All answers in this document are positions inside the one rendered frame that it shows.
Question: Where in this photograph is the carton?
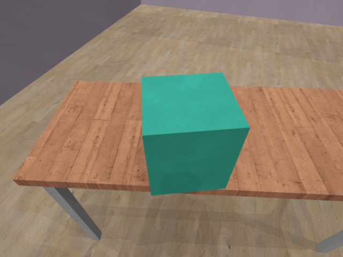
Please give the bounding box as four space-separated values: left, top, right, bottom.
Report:
141 73 250 196

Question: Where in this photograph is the table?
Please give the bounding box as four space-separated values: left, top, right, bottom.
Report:
12 81 343 253

